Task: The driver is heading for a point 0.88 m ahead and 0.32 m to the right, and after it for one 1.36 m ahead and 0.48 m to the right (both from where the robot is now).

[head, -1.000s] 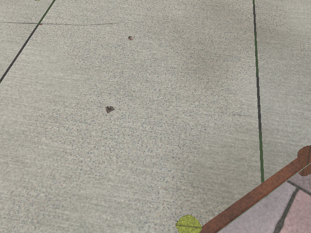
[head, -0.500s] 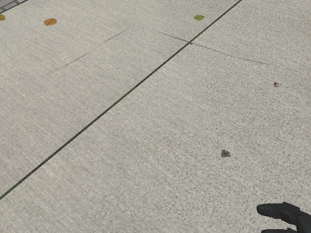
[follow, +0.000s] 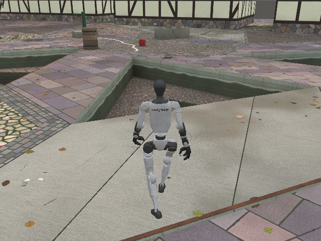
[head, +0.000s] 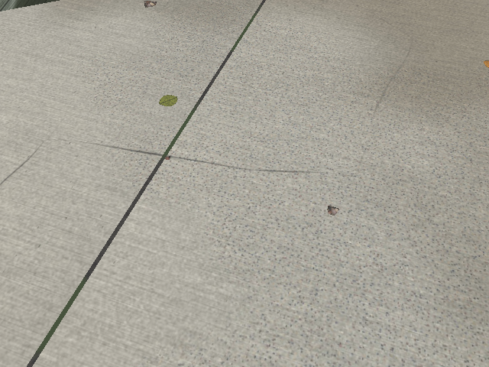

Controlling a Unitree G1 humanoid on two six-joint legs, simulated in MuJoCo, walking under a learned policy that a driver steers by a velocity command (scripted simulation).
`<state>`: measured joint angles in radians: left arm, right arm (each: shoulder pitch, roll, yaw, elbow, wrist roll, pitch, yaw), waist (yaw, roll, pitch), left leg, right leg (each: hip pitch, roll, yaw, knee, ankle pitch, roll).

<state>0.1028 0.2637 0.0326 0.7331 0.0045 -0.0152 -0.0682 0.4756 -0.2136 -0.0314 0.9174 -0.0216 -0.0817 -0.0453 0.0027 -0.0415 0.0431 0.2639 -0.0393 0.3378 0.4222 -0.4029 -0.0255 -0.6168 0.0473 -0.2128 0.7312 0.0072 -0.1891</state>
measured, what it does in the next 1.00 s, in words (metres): walks ahead, turning right: right foot, then left foot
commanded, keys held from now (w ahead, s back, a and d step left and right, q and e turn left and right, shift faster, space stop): w+e+shift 0.86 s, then q+shift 0.14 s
